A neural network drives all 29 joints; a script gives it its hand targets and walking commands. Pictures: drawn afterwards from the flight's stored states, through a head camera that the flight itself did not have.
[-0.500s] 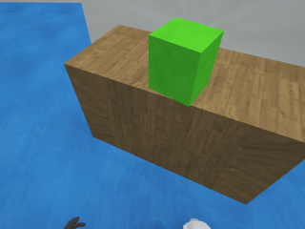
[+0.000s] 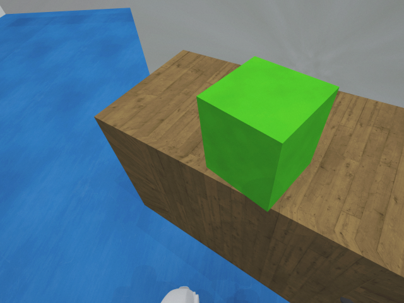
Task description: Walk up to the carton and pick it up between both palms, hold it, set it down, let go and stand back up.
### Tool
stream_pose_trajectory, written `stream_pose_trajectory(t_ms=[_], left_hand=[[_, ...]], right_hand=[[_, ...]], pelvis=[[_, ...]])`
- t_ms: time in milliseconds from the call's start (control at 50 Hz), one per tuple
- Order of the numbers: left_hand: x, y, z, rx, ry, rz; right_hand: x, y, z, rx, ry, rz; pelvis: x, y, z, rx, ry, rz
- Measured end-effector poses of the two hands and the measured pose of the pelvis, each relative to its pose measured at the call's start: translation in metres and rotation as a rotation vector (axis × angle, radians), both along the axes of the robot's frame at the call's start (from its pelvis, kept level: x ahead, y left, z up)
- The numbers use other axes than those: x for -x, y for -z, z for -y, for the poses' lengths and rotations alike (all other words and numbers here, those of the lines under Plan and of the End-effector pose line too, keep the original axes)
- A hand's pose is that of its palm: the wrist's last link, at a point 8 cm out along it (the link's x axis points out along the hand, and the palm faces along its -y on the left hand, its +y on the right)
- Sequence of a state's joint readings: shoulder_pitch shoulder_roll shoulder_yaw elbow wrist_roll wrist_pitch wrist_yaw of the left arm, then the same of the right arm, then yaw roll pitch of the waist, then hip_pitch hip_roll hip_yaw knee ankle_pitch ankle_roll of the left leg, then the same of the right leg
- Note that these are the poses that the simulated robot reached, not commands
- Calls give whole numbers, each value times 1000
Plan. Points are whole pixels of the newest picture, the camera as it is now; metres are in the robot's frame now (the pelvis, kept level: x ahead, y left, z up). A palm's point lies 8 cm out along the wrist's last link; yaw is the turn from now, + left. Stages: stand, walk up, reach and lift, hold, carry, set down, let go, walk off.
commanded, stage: walk up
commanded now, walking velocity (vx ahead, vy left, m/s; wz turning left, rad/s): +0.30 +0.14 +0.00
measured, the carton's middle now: (261, 134) +0.51 -0.07 +0.03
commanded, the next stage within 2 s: none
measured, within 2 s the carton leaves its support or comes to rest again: neither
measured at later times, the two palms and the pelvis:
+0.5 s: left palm (106, 259) +0.25 +0.32 -0.15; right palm out of the picture +0.13 -0.18 -0.12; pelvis +0.15 +0.06 +0.00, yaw -2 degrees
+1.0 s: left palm out of the picture +0.15 +0.21 -0.12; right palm out of the picture +0.12 -0.27 -0.16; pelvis +0.08 -0.03 +0.00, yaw -1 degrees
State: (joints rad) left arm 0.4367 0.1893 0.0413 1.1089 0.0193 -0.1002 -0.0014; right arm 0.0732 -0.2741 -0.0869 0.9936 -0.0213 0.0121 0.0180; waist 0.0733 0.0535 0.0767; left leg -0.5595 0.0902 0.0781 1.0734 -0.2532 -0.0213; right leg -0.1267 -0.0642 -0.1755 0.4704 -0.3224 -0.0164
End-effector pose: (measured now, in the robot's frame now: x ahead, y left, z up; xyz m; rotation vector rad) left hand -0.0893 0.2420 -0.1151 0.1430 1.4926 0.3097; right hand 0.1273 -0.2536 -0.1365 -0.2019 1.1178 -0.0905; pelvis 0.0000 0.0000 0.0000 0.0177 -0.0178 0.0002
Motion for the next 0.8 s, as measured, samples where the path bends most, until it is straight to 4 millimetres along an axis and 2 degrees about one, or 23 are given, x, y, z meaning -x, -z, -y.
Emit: stream_pose_trajectory(t_ms=[60,120,200,260,320,440,500,540,600,680,740,800], left_hand=[[10,2,6,28,-45,-78],[-2,9,11,68,-76,-110],[-43,31,5,126,-101,-101],[-90,48,-6,163,-75,-86],[-152,54,-25,170,7,-31],[-286,47,-67,107,168,148],[-337,39,-74,81,213,230],[-361,34,-72,71,240,269],[-382,27,-61,65,280,298],[-387,22,-37,56,328,303],[-376,20,-17,40,351,300],[-350,15,2,20,352,289]], right_hand=[[-49,-5,-15,-3,-41,41],[-88,-5,-39,-20,-77,55],[-131,3,-80,-33,-116,52],[-146,2,-106,-32,-119,61],[-130,-1,-108,-19,-23,42],[-42,-15,-84,74,189,-165],[0,-20,-75,100,239,-269],[19,-21,-72,101,255,-320],[36,-16,-67,88,280,-355],[46,-1,-56,57,310,-353],[50,16,-42,22,311,-339],[49,31,-25,-15,288,-317]], pelvis=[[-25,2,-7,11,-1,3],[-51,7,-18,28,-4,3],[-90,18,-39,47,-10,-6],[-111,20,-51,4,1,-5],[-127,16,-62,30,29,-4],[-150,1,-67,60,45,6],[-151,-2,-65,66,40,5],[-150,-2,-62,60,45,-5],[-146,0,-56,50,50,-19],[-134,4,-43,34,60,-38],[-122,10,-27,18,67,-47],[-107,13,-12,34,59,-27]])
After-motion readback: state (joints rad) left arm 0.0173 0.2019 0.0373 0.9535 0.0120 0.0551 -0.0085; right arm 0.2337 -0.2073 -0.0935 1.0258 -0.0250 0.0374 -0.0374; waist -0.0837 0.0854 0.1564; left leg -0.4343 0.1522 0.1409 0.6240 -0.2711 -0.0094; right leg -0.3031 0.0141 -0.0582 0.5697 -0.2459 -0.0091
